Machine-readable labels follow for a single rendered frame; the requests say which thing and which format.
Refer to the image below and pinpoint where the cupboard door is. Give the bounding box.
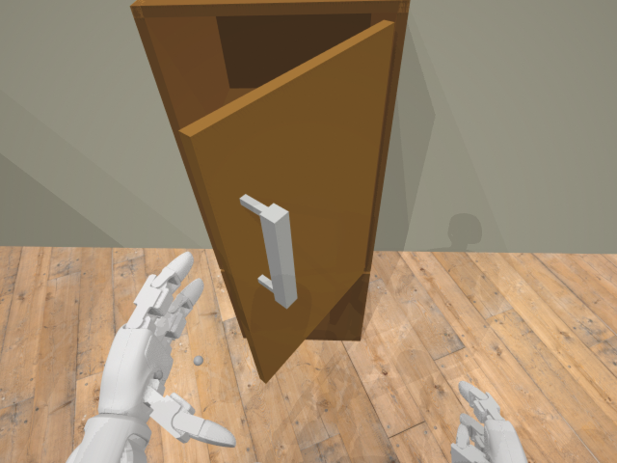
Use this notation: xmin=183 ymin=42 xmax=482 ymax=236
xmin=178 ymin=20 xmax=394 ymax=384

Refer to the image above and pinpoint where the handle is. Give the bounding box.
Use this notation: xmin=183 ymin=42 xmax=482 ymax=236
xmin=240 ymin=194 xmax=298 ymax=309

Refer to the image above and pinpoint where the robot left forearm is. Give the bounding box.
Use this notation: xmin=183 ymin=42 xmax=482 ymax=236
xmin=66 ymin=414 xmax=151 ymax=463

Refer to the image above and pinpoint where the left robot hand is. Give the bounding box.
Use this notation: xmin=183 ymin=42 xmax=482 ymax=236
xmin=98 ymin=252 xmax=236 ymax=448

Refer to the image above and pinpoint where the right robot hand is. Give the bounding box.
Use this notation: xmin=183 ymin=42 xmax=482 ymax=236
xmin=451 ymin=381 xmax=527 ymax=463

